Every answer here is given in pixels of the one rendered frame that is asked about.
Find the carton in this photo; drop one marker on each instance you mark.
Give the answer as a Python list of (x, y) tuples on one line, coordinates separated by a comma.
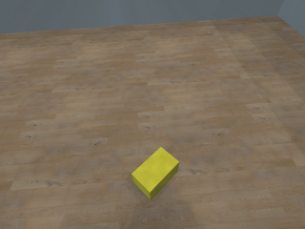
[(152, 175)]

